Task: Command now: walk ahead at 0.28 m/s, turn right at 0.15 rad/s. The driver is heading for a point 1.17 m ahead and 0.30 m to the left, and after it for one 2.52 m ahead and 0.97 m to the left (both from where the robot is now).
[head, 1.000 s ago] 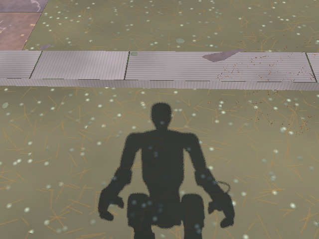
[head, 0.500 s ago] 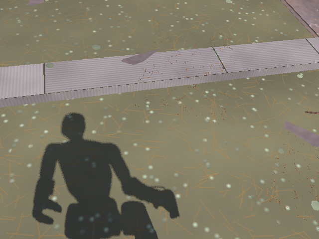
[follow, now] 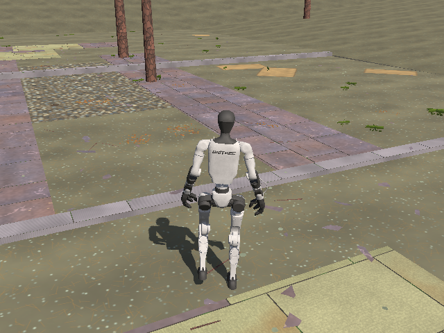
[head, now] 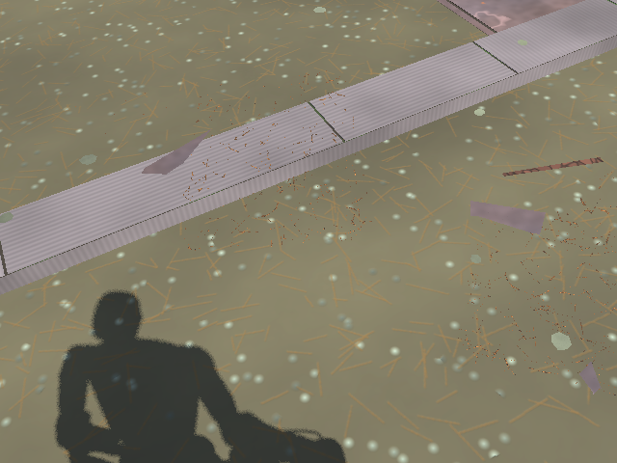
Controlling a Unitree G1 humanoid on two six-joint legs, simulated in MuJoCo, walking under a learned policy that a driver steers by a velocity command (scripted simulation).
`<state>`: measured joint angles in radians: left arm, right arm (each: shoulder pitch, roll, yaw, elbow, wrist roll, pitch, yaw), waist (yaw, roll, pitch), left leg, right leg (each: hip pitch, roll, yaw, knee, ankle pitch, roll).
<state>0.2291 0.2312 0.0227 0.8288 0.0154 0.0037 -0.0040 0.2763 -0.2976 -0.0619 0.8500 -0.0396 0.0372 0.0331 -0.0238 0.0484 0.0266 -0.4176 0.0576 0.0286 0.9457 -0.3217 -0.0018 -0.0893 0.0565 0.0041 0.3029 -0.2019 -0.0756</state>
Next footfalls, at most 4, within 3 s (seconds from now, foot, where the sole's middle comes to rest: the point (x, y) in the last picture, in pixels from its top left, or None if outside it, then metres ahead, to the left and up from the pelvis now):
0.36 left None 0.25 0.14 -0.79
0.90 right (343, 432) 0.58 -0.01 -0.79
1.48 left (269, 328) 0.86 0.16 -0.79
2.00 right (287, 225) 1.21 0.12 -0.79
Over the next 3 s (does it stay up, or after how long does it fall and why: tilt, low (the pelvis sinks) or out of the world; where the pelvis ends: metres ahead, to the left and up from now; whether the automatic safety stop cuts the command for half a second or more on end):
stays up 1.37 0.53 0.05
